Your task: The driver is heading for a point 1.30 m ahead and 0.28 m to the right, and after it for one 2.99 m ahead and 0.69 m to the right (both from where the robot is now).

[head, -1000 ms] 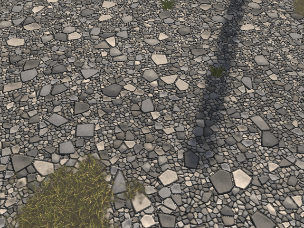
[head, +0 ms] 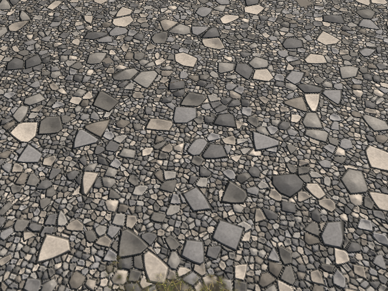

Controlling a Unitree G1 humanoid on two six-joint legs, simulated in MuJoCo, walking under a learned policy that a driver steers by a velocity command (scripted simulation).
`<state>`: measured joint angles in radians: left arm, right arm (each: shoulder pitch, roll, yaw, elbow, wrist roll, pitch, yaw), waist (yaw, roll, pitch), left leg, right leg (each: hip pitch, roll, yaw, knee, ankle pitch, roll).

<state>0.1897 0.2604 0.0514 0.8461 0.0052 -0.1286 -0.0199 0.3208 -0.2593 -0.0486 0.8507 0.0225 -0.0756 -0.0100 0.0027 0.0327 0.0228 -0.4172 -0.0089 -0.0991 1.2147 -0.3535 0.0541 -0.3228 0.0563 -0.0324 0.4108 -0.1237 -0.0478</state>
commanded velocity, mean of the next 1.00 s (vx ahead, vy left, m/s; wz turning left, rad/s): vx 0.50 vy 0.00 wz -0.29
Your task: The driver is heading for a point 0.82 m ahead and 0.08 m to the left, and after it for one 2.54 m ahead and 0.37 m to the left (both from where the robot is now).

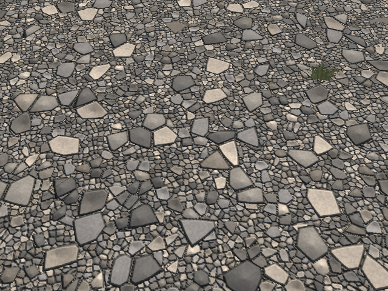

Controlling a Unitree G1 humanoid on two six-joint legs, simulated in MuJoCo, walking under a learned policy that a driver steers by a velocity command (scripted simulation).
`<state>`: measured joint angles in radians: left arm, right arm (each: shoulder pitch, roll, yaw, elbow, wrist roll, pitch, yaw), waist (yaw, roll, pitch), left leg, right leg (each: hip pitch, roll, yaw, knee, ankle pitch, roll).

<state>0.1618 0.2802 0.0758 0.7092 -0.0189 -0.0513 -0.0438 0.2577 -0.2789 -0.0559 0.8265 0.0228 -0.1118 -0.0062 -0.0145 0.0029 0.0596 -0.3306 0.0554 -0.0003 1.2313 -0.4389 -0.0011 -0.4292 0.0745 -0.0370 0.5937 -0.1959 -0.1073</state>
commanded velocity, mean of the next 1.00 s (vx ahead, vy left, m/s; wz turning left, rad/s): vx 0.50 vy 0.00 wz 0.07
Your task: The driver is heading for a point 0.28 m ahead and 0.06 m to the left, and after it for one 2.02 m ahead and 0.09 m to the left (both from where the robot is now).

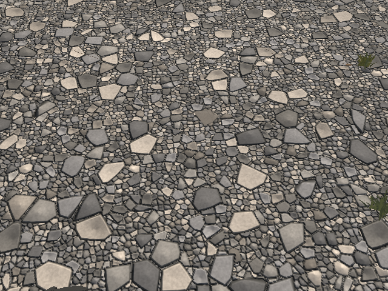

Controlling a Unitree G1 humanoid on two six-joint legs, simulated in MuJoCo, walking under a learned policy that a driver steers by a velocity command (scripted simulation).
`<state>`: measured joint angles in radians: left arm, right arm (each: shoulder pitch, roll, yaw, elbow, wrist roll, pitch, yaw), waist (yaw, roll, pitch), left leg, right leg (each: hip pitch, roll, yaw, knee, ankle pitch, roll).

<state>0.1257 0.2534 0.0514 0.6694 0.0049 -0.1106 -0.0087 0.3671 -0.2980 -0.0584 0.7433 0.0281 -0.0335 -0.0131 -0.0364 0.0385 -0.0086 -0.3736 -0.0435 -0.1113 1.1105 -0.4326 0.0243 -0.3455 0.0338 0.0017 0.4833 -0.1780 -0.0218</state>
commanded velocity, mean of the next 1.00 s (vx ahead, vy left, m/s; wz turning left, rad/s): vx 0.50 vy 0.00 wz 0.14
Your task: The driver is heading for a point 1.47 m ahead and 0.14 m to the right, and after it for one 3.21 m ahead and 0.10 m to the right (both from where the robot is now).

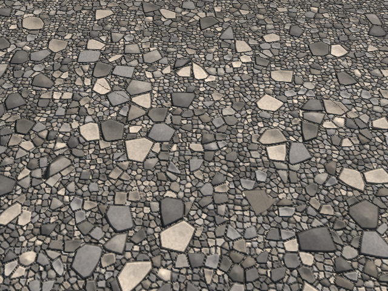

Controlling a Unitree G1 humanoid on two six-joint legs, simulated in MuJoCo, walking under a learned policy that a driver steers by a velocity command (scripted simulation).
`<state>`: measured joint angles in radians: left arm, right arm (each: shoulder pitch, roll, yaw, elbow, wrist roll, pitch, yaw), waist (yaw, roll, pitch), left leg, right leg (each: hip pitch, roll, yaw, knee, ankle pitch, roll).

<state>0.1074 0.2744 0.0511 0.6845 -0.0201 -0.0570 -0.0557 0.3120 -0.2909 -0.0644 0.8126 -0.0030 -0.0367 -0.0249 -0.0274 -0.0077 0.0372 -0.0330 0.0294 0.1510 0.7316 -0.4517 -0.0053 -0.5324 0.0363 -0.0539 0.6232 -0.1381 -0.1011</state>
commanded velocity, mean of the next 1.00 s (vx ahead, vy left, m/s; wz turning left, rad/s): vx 0.50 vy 0.00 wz -0.32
